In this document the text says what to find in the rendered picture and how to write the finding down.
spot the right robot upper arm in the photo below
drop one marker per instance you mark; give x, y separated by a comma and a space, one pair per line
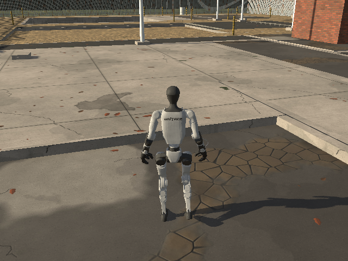
193, 123

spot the robot right forearm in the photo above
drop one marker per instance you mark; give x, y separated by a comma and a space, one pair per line
200, 143

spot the left robot upper arm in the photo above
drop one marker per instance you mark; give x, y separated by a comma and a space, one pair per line
153, 124

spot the robot right thigh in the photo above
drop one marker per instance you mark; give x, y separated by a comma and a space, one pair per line
186, 159

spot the robot left forearm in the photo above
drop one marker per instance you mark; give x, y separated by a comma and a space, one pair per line
147, 145

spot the right robot hand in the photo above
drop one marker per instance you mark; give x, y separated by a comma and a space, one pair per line
198, 153

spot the left robot hand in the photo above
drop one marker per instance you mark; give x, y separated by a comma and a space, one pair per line
143, 156

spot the robot right shin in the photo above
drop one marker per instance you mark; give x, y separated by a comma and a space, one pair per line
187, 194

